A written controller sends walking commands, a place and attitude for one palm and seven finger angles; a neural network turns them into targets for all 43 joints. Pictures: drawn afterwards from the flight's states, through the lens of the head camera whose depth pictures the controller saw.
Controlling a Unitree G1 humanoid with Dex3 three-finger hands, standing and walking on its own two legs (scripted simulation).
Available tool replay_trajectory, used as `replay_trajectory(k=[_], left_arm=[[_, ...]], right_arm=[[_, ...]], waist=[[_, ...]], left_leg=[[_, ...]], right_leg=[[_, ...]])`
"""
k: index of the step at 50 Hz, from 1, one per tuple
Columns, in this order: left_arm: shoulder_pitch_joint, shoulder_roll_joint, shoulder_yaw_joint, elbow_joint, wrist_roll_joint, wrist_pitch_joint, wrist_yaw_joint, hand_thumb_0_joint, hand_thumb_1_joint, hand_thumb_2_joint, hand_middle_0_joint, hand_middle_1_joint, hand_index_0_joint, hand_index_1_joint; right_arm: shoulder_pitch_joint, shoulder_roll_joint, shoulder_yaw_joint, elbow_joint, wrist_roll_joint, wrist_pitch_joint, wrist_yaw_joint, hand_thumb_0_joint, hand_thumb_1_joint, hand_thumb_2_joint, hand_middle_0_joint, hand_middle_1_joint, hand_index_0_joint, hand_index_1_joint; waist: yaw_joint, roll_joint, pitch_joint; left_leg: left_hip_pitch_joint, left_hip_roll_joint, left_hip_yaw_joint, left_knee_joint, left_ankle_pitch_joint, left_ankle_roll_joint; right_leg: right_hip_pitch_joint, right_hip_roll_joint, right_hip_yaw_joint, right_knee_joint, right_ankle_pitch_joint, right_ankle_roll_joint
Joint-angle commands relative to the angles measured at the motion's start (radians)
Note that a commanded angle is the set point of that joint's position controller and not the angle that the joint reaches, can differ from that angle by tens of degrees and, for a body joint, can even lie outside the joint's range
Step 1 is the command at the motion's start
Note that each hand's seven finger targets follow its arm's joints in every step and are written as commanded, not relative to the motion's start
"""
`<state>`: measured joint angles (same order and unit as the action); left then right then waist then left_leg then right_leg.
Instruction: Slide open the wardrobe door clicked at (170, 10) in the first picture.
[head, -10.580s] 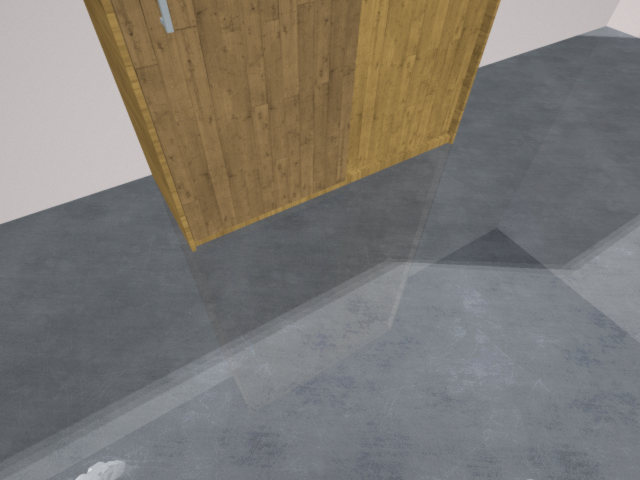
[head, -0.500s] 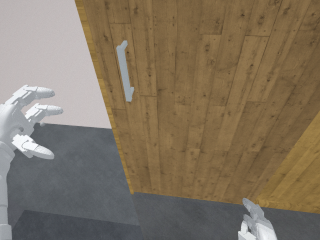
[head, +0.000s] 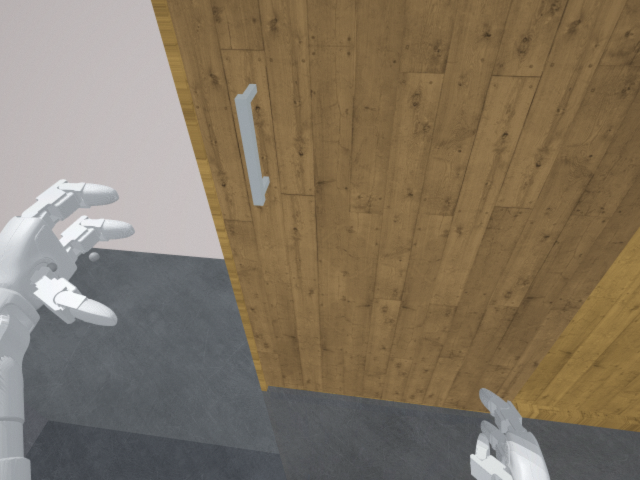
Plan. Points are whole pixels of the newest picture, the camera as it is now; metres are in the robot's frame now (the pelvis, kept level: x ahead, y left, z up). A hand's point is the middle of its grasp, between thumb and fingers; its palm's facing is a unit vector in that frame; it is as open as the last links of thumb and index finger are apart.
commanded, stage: move the hooked fingers beside the handle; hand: left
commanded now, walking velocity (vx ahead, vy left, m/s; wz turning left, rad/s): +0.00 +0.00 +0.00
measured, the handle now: (255, 148) +0.54 +0.17 +0.17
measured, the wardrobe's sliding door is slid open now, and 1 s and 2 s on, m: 0.00 0.00 0.00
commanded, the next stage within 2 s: none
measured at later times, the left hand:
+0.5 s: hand (140, 222) +0.34 +0.26 +0.18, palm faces +0.02 -1.00 -0.04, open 14.0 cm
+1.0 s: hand (183, 188) +0.41 +0.24 +0.18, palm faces +0.00 -1.00 -0.02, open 14.0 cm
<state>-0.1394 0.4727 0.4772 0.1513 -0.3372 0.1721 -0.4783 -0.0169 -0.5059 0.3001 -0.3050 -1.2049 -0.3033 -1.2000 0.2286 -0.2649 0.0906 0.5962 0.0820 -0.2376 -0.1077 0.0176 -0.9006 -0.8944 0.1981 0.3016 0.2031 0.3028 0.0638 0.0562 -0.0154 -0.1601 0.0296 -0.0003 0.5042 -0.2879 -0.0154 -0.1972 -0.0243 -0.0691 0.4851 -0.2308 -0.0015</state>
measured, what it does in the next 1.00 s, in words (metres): stands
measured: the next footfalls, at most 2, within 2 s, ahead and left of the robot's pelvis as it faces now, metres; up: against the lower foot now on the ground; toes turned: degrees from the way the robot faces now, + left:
none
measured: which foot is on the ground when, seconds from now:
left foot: down 0.00-1.00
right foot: down 0.00-1.00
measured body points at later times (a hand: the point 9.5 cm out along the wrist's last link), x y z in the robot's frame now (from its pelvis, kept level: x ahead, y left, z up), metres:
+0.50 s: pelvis +0.00 +0.00 +0.00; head -0.01 -0.01 +0.45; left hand +0.33 +0.31 +0.19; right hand +0.17 -0.23 -0.08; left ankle -0.01 +0.13 -0.74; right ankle +0.02 -0.12 -0.74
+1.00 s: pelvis +0.01 +0.00 +0.00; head +0.02 -0.01 +0.45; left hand +0.40 +0.29 +0.18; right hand +0.13 -0.25 -0.10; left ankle -0.01 +0.13 -0.74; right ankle +0.02 -0.12 -0.74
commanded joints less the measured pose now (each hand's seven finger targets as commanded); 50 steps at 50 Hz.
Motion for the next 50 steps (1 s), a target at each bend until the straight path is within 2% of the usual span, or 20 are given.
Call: replay_trajectory(k=[1, 5, 9, 11, 12, 19, 21, 23, 25, 27, 30, 31, 32, 34, 39, 43, 45, 46, 48, 50], left_arm=[[-0.351, 0.283, 0.076, -0.210, -0.019, -0.059, 0.012, 0.000, -0.500, 0.300, -0.300, -1.200, -0.300, -1.200], [-0.451, 0.250, 0.026, -0.160, -0.005, -0.077, 0.026, 0.000, -0.500, 0.300, -0.300, -1.200, -0.300, -1.200], [-0.501, 0.260, 0.016, -0.099, 0.016, -0.083, 0.037, 0.000, -0.500, 0.300, -0.300, -1.200, -0.300, -1.200], [-0.489, 0.300, 0.053, -0.096, 0.018, -0.089, 0.045, 0.000, -0.500, 0.300, -0.300, -1.200, -0.300, -1.200], [-0.487, 0.274, 0.035, -0.089, 0.018, -0.089, 0.044, 0.000, -0.500, 0.300, -0.300, -1.200, -0.300, -1.200], [-0.519, 0.272, 0.034, -0.044, 0.029, -0.089, 0.059, 0.000, -0.500, 0.300, -0.300, -1.200, -0.300, -1.200], [-0.519, 0.270, 0.030, 0.001, 0.028, -0.085, 0.063, 0.000, -0.500, 0.300, -0.300, -1.200, -0.300, -1.200], [-0.573, 0.269, 0.015, 0.021, 0.038, -0.083, 0.069, 0.000, -0.500, 0.300, -0.300, -1.200, -0.300, -1.200], [-0.650, 0.250, -0.021, 0.003, 0.047, -0.093, 0.077, 0.000, -0.500, 0.300, -0.300, -1.200, -0.300, -1.200], [-0.677, 0.249, -0.027, 0.021, 0.052, -0.103, 0.089, 0.000, -0.500, 0.300, -0.300, -1.200, -0.300, -1.200], [-0.727, 0.256, -0.034, 0.079, 0.064, -0.113, 0.095, 0.000, -0.500, 0.300, -0.300, -1.200, -0.300, -1.200], [-0.731, 0.268, -0.027, 0.093, 0.065, -0.119, 0.100, 0.000, -0.500, 0.300, -0.300, -1.200, -0.300, -1.200], [-0.746, 0.262, -0.034, 0.088, 0.067, -0.122, 0.099, 0.000, -0.500, 0.300, -0.300, -1.200, -0.300, -1.200], [-0.742, 0.295, -0.007, 0.155, 0.075, -0.122, 0.103, 0.000, -0.500, 0.300, -0.300, -1.200, -0.300, -1.200], [-0.816, 0.263, -0.055, 0.214, 0.085, -0.134, 0.103, 0.000, -0.500, 0.300, -0.300, -1.200, -0.300, -1.200], [-0.843, 0.312, -0.012, 0.262, 0.091, -0.156, 0.113, 0.000, -0.500, 0.300, -0.300, -1.200, -0.300, -1.200], [-0.856, 0.301, -0.026, 0.274, 0.097, -0.164, 0.111, 0.000, -0.500, 0.300, -0.300, -1.200, -0.300, -1.200], [-0.882, 0.278, -0.054, 0.277, 0.097, -0.172, 0.111, 0.000, -0.500, 0.300, -0.300, -1.200, -0.300, -1.200], [-0.870, 0.309, -0.023, 0.285, 0.102, -0.178, 0.113, 0.000, -0.500, 0.300, -0.300, -1.200, -0.300, -1.200], [-0.902, 0.303, -0.032, 0.313, 0.103, -0.182, 0.112, 0.000, -0.500, 0.300, -0.300, -1.200, -0.300, -1.200]], right_arm=[[-0.126, -0.118, -0.052, -0.161, -0.001, -0.055, -0.012, 0.000, -0.900, -0.900, 0.200, 0.300, 0.200, 0.300], [-0.113, -0.119, -0.052, -0.149, 0.002, -0.059, -0.026, 0.000, -0.900, -0.900, 0.200, 0.300, 0.200, 0.300], [-0.111, -0.121, -0.052, -0.142, 0.001, -0.054, -0.029, 0.000, -0.900, -0.900, 0.200, 0.300, 0.200, 0.300], [-0.108, -0.124, -0.057, -0.145, -0.004, -0.052, -0.025, 0.000, -0.900, -0.900, 0.200, 0.300, 0.200, 0.300], [-0.111, -0.120, -0.052, -0.152, -0.004, -0.051, -0.022, 0.000, -0.900, -0.900, 0.200, 0.300, 0.200, 0.300], [-0.097, -0.123, -0.061, -0.154, -0.002, -0.037, -0.013, 0.000, -0.900, -0.900, 0.200, 0.300, 0.200, 0.300], [-0.088, -0.128, -0.061, -0.150, -0.003, -0.029, -0.012, 0.000, -0.900, -0.900, 0.200, 0.300, 0.200, 0.300], [-0.084, -0.132, -0.065, -0.148, 0.002, -0.022, -0.016, 0.000, -0.900, -0.900, 0.200, 0.300, 0.200, 0.300], [-0.079, -0.130, -0.066, -0.145, 0.003, -0.022, -0.021, 0.000, -0.900, -0.900, 0.200, 0.300, 0.200, 0.300], [-0.070, -0.131, -0.067, -0.141, 0.001, -0.020, -0.024, 0.000, -0.900, -0.900, 0.200, 0.300, 0.200, 0.300], [-0.056, -0.135, -0.066, -0.125, 0.000, -0.015, -0.029, 0.000, -0.900, -0.900, 0.200, 0.300, 0.200, 0.300], [-0.048, -0.138, -0.069, -0.122, -0.002, -0.011, -0.029, 0.000, -0.900, -0.900, 0.200, 0.300, 0.200, 0.300], [-0.052, -0.136, -0.069, -0.127, -0.002, -0.012, -0.028, 0.000, -0.900, -0.900, 0.200, 0.300, 0.200, 0.300], [-0.039, -0.140, -0.069, -0.118, -0.003, -0.006, -0.028, 0.000, -0.900, -0.900, 0.200, 0.300, 0.200, 0.300], [-0.018, -0.143, -0.074, -0.112, -0.001, 0.008, -0.024, 0.000, -0.900, -0.900, 0.200, 0.300, 0.200, 0.300], [0.007, -0.149, -0.080, -0.106, -0.006, 0.019, -0.019, 0.000, -0.900, -0.900, 0.200, 0.300, 0.200, 0.300], [0.012, -0.149, -0.081, -0.106, -0.004, 0.025, -0.016, 0.000, -0.900, -0.900, 0.200, 0.300, 0.200, 0.300], [0.018, -0.150, -0.081, -0.102, -0.006, 0.029, -0.015, 0.000, -0.900, -0.900, 0.200, 0.300, 0.200, 0.300], [0.027, -0.153, -0.087, -0.101, -0.007, 0.033, -0.011, 0.000, -0.900, -0.900, 0.200, 0.300, 0.200, 0.300], [0.037, -0.154, -0.088, -0.095, -0.006, 0.039, -0.011, 0.000, -0.900, -0.900, 0.200, 0.300, 0.200, 0.300]], waist=[[-0.019, 0.025, -0.146], [-0.040, 0.039, -0.144], [-0.039, 0.047, -0.152], [-0.021, 0.029, -0.193], [-0.022, 0.020, -0.199], [-0.023, 0.030, -0.220], [-0.024, -0.012, -0.193], [-0.038, -0.020, -0.190], [-0.053, 0.033, -0.203], [-0.056, 0.006, -0.219], [-0.065, 0.020, -0.218], [-0.062, -0.012, -0.231], [-0.059, 0.017, -0.254], [-0.058, -0.003, -0.246], [-0.073, 0.013, -0.250], [-0.070, -0.026, -0.293], [-0.072, 0.003, -0.292], [-0.079, -0.013, -0.291], [-0.069, 0.010, -0.316], [-0.084, -0.008, -0.301]], left_leg=[[0.014, -0.040, -0.007, -0.081, 0.171, 0.036], [0.022, -0.041, -0.015, -0.088, 0.121, 0.036], [0.013, -0.039, -0.016, -0.089, 0.134, 0.035], [0.018, -0.037, -0.017, -0.085, 0.174, 0.034], [0.011, -0.040, -0.017, -0.088, 0.181, 0.035], [0.012, -0.036, -0.006, -0.083, 0.216, 0.032], [-0.011, -0.034, -0.005, -0.084, 0.201, 0.034], [-0.013, -0.033, -0.001, -0.085, 0.179, 0.037], [0.011, -0.034, -0.003, -0.084, 0.165, 0.036], [0.016, -0.032, -0.006, -0.081, 0.176, 0.038], [0.009, -0.032, -0.005, -0.081, 0.175, 0.036], [0.009, -0.029, -0.006, -0.079, 0.191, 0.038], [0.013, -0.032, -0.004, -0.078, 0.194, 0.038], [-0.005, -0.032, -0.001, -0.076, 0.200, 0.038], [-0.006, -0.032, 0.003, -0.068, 0.223, 0.039], [-0.012, -0.031, 0.005, -0.058, 0.248, 0.042], [-0.018, -0.032, 0.009, -0.058, 0.250, 0.040], [-0.015, -0.029, 0.008, -0.055, 0.265, 0.042], [-0.009, -0.031, 0.009, -0.051, 0.283, 0.041], [-0.017, -0.029, 0.011, -0.050, 0.272, 0.042]], right_leg=[[0.039, 0.027, 0.007, -0.077, 0.138, -0.012], [0.005, 0.026, 0.008, -0.082, 0.082, -0.011], [0.013, 0.022, 0.008, -0.076, 0.093, -0.015], [0.048, 0.022, 0.007, -0.067, 0.130, -0.019], [0.053, 0.019, 0.006, -0.062, 0.146, -0.019], [0.054, 0.018, 0.006, -0.050, 0.193, -0.020], [0.046, 0.020, 0.007, -0.057, 0.178, -0.020], [0.028, 0.019, 0.010, -0.059, 0.159, -0.015], [0.009, 0.018, 0.014, -0.062, 0.139, -0.017], [0.017, 0.019, 0.014, -0.061, 0.148, -0.018], [0.008, 0.018, 0.014, -0.060, 0.149, -0.020], [0.023, 0.018, 0.014, -0.060, 0.161, -0.020], [0.031, 0.015, 0.018, -0.055, 0.172, -0.020], [0.035, 0.015, 0.019, -0.053, 0.186, -0.020], [0.021, 0.015, 0.022, -0.046, 0.220, -0.021], [0.049, 0.015, 0.025, -0.036, 0.259, -0.020], [0.043, 0.014, 0.026, -0.032, 0.265, -0.021], [0.046, 0.013, 0.023, -0.030, 0.274, -0.023], [0.052, 0.015, 0.027, -0.023, 0.301, -0.023], [0.037, 0.017, 0.025, -0.027, 0.295, -0.021]])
